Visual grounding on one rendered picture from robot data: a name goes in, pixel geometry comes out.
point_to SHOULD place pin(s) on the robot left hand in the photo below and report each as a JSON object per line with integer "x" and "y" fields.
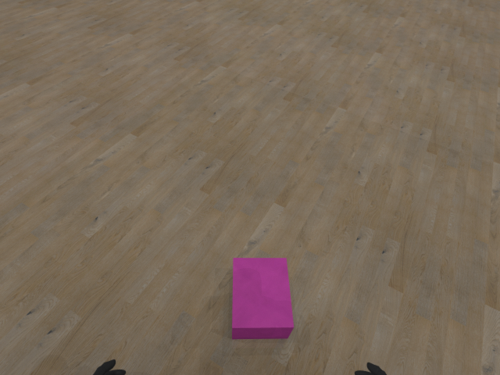
{"x": 105, "y": 369}

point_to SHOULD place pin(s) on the carton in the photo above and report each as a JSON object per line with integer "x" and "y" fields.
{"x": 261, "y": 299}

